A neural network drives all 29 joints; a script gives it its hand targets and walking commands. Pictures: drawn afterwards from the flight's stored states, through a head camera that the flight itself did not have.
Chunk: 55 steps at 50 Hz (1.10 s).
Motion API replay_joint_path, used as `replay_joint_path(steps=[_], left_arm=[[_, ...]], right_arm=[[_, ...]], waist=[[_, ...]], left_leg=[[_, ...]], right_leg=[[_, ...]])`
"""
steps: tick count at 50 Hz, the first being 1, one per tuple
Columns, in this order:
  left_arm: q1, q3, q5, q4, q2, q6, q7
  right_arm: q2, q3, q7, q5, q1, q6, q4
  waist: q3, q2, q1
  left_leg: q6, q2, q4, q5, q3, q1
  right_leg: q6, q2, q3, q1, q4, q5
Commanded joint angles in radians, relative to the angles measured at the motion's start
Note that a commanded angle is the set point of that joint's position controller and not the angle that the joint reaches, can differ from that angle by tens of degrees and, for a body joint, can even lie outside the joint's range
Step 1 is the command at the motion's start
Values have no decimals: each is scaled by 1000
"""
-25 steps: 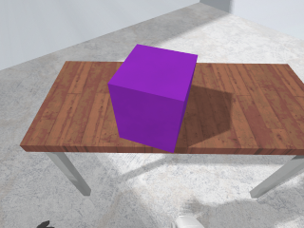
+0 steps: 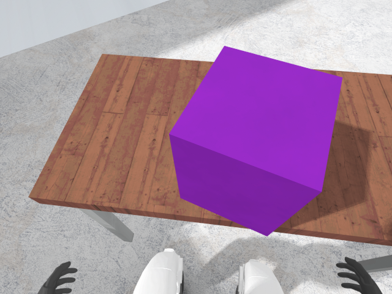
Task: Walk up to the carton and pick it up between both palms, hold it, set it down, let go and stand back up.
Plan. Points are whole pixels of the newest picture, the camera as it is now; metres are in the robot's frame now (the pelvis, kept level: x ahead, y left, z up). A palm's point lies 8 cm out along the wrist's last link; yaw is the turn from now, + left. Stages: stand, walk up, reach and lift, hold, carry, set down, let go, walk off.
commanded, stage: walk up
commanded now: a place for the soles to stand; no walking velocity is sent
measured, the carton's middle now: (247, 148) +0.36 -0.06 +0.07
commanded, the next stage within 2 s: none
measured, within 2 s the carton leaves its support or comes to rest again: neither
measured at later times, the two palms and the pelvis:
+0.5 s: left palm (81, 287) +0.11 +0.26 -0.10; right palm out of the picture +0.00 -0.38 -0.10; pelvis -0.05 -0.03 -0.01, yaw -6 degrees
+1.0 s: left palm out of the picture +0.04 +0.28 -0.09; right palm out of the picture -0.02 -0.36 -0.08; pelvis -0.08 -0.02 +0.01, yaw -4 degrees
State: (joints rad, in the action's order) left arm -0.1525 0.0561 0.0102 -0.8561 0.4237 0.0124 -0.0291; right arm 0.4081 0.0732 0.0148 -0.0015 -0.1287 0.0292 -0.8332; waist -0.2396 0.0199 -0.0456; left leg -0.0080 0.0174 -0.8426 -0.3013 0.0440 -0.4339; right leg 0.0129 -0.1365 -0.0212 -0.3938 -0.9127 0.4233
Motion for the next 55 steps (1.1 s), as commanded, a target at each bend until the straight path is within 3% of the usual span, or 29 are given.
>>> replay_joint_path(steps=[1,4,11,14,15,16,17,18,19,21,23,26,28,30,31,32,33,34,35,36,37,38,40,43,46,47,51,53,55], left_arm=[[-12,59,-9,57,238,-49,-17],[-80,74,-7,44,208,-51,-9],[17,77,-30,120,227,-35,7],[-58,87,-32,85,226,-28,23],[-121,99,-36,39,225,-18,26],[-148,112,-44,13,251,-7,24],[-171,132,-61,21,326,-6,22],[-69,119,-57,74,349,-3,22],[-18,128,-68,74,391,-10,19],[79,100,-51,87,334,-13,16],[110,81,-44,104,259,-1,15],[74,83,-40,73,250,12,6],[50,75,-49,76,252,19,7],[107,64,-30,82,210,16,10],[146,48,-20,102,163,18,12],[118,44,-1,112,113,14,11],[90,40,0,94,134,14,3],[115,48,-14,79,196,29,-1],[31,47,-19,30,205,44,5],[-28,55,-23,-18,217,59,10],[-75,73,-22,-27,235,71,12],[-90,83,-33,-26,271,72,11],[27,79,-24,19,283,59,8],[158,52,-28,28,220,43,12],[121,40,-26,18,178,34,21],[104,56,-34,-4,207,33,24],[-81,65,-44,-86,194,53,34],[-87,64,-49,-91,224,72,26],[29,71,-46,-57,285,65,20]], right_arm=[[365,97,36,-24,0,-15,80],[262,75,34,-21,-20,-3,98],[293,81,61,-6,-109,11,93],[308,78,53,-8,-22,8,122],[301,71,47,-12,39,4,122],[257,56,40,-11,63,-6,122],[191,33,46,4,74,-6,143],[174,20,61,1,102,-15,146],[227,40,64,-3,174,-12,124],[270,51,44,-4,109,0,55],[247,48,27,13,4,6,9],[201,28,39,-7,-50,-2,15],[209,20,25,-4,7,23,21],[204,24,26,-21,-160,59,-46],[254,46,35,-42,-257,73,-83],[324,52,39,-47,-244,85,-71],[348,38,29,-33,-165,79,-51],[380,47,25,-28,-91,61,-37],[347,38,24,-23,47,52,1],[253,15,19,-16,92,48,17],[202,-1,17,-8,74,46,14],[155,-5,21,-3,72,44,20],[215,7,17,-7,-8,38,-35],[217,33,-2,-24,-148,40,-103],[301,45,-5,-25,-103,46,-84],[314,42,-4,-43,-62,43,-62],[217,17,-7,-39,92,32,-28],[158,11,-13,-15,99,27,-34],[232,33,-7,-21,37,29,-63]], waist=[[278,-148,100],[350,-204,61],[396,-210,134],[439,-244,75],[396,-248,25],[360,-129,7],[357,195,-28],[234,180,-9],[226,100,-35],[181,84,17],[171,114,58],[171,187,49],[189,243,12],[283,208,88],[358,90,140],[365,-125,112],[335,-139,78],[350,-164,90],[304,-114,7],[292,-48,-31],[336,64,-47],[315,191,-43],[261,62,19],[110,1,124],[131,-192,96],[95,-181,91],[137,-52,-29],[123,134,-21],[147,25,31]], left_leg=[[-332,462,417,273,-606,98],[-260,323,253,531,-330,219],[-279,382,149,663,-401,448],[-243,344,158,486,-308,246],[-176,301,105,434,-255,36],[-107,226,-15,268,-170,-123],[-34,95,-266,14,-32,-321],[13,20,-336,-332,-10,-413],[-3,18,-385,-348,-121,-259],[-27,48,-382,-285,-95,-63],[-41,36,-364,-191,-68,-101],[-28,26,-250,-211,-123,-193],[-22,42,-14,-275,-49,-94],[-35,24,292,-111,-85,179],[-70,93,302,-2,-239,331],[-149,237,354,154,-518,370],[-262,337,376,234,-662,349],[-334,395,388,90,-727,238],[-307,368,305,119,-620,70],[-188,228,202,197,-366,-14],[-86,88,15,259,-160,-48],[-23,-14,-153,31,-58,-130],[-33,13,-87,-290,-60,-63],[-77,20,128,-231,-92,216],[-220,288,542,-539,-579,111],[-270,336,621,-595,-702,-41],[-111,132,362,-390,-307,-183],[-24,-33,-13,-185,-99,-162],[-37,8,-40,-267,-84,-53]], right_leg=[[-26,117,117,-128,-427,237],[-30,158,166,-200,-452,169],[-17,104,160,-289,-213,258],[-47,114,56,-54,-17,207],[-69,118,48,112,164,77],[-83,132,88,237,274,-6],[-172,-60,413,281,410,-136],[-248,-188,651,140,473,-278],[-329,-251,752,-58,499,-166],[-313,-224,638,-244,483,-33],[-258,-94,395,-123,347,-261],[-186,-52,405,39,359,-264],[-215,-36,405,101,311,-260],[-170,-14,283,10,140,-376],[-89,8,209,-103,-26,-382],[-35,104,94,-211,-199,-164],[-17,142,65,-267,-153,178],[-19,103,89,-182,-79,245],[-34,59,140,0,83,80],[-56,80,129,158,257,-43],[-101,12,261,246,369,-261],[-172,-87,442,278,398,-450],[-280,-212,569,124,443,-147],[-157,-44,365,-284,415,225],[-32,152,33,-232,28,95],[-19,118,64,-143,-45,124],[-66,100,117,182,320,84],[-171,-90,521,114,584,209],[-264,-189,602,-18,592,298]])
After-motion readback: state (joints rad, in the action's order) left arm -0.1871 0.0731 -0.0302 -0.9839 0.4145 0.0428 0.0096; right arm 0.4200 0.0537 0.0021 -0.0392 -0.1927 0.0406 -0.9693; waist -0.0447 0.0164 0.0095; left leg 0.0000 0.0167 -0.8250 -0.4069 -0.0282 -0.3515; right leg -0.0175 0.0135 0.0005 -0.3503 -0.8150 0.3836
